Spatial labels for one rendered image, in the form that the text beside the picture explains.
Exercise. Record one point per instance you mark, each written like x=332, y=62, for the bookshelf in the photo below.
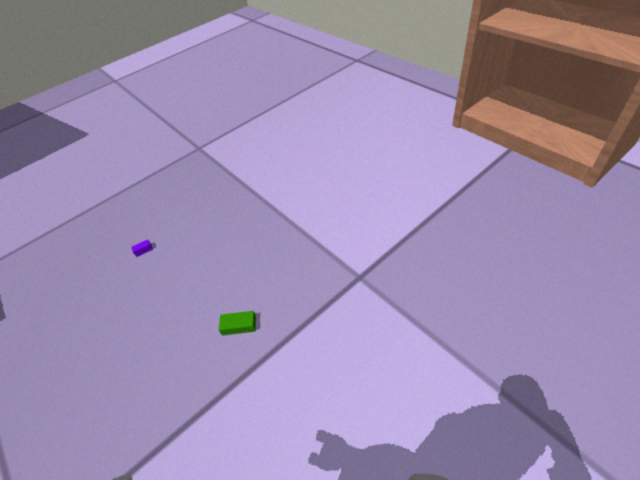
x=557, y=81

